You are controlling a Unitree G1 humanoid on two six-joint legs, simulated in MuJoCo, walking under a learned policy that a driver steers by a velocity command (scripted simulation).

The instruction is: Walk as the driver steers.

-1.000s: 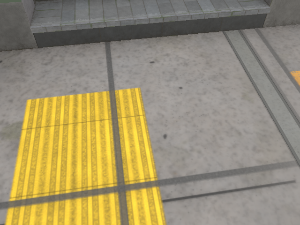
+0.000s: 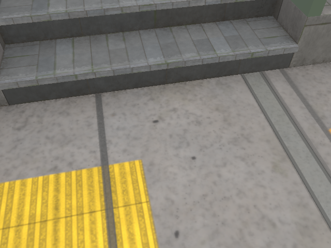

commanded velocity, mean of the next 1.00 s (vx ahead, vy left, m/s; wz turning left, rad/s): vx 0.47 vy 0.00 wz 0.00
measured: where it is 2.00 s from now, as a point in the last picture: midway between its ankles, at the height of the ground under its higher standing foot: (177, 220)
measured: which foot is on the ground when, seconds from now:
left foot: down 0.00-0.32, up 0.34-0.84, down 0.86-1.00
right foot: up 0.00-0.28, down 0.30-0.88, up 0.90-1.00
